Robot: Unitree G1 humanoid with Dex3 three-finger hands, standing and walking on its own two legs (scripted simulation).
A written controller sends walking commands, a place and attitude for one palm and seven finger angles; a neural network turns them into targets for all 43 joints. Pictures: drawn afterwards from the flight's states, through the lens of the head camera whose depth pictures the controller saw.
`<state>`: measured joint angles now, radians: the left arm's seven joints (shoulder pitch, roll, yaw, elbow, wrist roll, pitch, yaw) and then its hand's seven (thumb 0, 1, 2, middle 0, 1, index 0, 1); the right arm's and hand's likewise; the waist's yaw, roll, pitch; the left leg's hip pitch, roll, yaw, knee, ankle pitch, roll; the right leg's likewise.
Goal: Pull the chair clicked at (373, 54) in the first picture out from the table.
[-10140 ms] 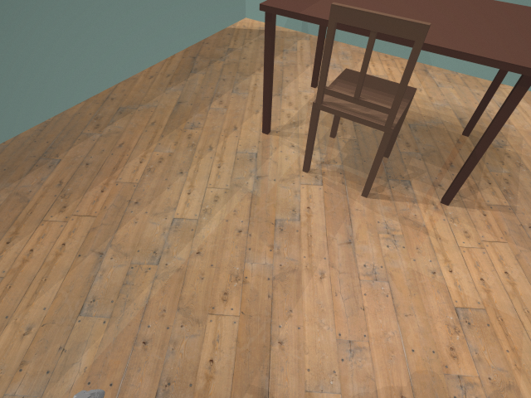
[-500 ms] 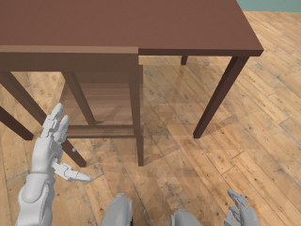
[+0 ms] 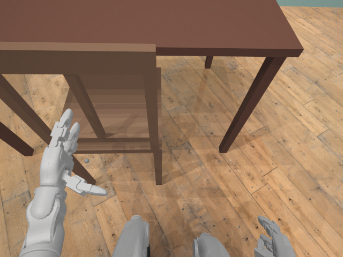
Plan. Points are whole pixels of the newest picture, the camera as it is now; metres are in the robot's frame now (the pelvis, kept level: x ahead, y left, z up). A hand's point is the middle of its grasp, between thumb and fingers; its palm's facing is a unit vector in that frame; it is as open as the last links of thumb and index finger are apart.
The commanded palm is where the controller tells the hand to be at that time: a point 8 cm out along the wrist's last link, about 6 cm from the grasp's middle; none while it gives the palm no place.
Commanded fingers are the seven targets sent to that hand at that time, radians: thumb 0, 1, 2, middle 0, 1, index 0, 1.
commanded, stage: aim the fingers beside a spindle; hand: left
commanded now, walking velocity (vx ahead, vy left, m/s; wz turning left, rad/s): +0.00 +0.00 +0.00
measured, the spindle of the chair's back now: (88, 109) +0.47 +0.24 +0.01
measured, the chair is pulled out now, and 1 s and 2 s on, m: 0.00 0.00 0.00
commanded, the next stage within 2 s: push the fingers through the gap in 0.68 s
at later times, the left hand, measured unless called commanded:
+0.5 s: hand (90, 160) +0.32 +0.20 +0.03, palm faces +0.06 -1.00 -0.04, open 16.9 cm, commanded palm +0.30 +0.24 +0.02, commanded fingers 0.00 -0.50 0.30 -0.06 -0.08 -0.06 -0.08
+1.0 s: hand (88, 151) +0.34 +0.21 +0.02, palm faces +0.07 -1.00 -0.04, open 16.9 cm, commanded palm +0.32 +0.25 +0.02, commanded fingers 0.00 -0.50 0.30 -0.06 -0.08 -0.06 -0.08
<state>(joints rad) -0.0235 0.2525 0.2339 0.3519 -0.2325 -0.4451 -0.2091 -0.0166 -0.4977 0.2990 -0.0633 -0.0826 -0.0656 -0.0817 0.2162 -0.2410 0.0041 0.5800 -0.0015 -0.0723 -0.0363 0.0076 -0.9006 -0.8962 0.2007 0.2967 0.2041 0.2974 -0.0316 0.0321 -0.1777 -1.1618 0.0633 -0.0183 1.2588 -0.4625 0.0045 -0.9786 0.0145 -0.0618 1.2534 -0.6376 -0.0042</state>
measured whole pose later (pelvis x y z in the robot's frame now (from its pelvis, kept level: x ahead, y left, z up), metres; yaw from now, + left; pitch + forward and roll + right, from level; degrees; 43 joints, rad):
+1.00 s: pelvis +0.00 -0.01 -0.01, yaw +0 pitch +22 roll -3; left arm -0.14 0.28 0.27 0.46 -0.24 -0.45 -0.24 -0.02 -0.50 0.30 -0.06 -0.08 -0.06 -0.08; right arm 0.21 -0.25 0.00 0.60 0.00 -0.07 -0.05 0.01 -0.90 -0.90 0.20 0.30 0.20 0.30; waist -0.04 0.04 -0.18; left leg -1.21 0.07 -0.03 1.29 -0.47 -0.01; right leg -1.02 0.02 -0.07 1.29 -0.65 -0.01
